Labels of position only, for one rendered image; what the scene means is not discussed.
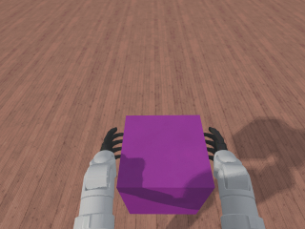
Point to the left robot forearm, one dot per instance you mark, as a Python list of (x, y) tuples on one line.
[(97, 194)]

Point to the right robot forearm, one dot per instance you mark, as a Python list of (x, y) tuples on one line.
[(236, 193)]

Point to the carton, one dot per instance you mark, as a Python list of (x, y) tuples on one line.
[(164, 166)]

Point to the robot right hand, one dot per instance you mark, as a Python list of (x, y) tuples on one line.
[(217, 143)]

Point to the robot left hand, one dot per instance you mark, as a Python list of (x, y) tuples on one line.
[(108, 142)]

